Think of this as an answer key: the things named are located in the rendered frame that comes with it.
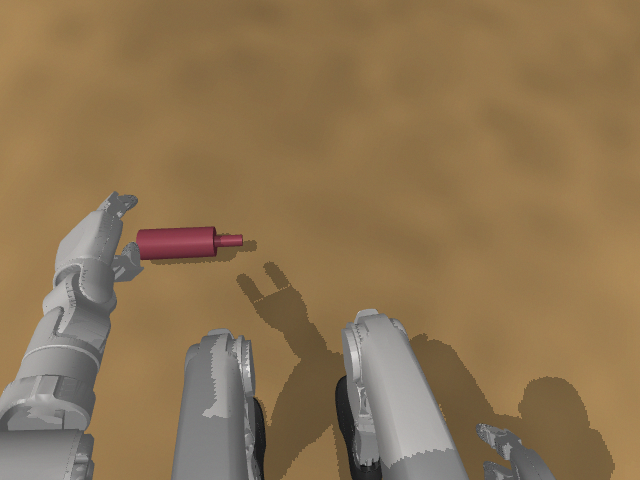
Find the right robot hand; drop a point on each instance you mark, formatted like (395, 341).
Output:
(526, 464)

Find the bottle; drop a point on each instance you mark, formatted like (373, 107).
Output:
(172, 243)

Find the right robot foot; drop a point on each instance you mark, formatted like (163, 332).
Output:
(346, 426)

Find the left robot arm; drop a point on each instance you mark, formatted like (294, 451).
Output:
(46, 409)

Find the left robot hand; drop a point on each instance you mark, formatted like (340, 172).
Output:
(97, 237)

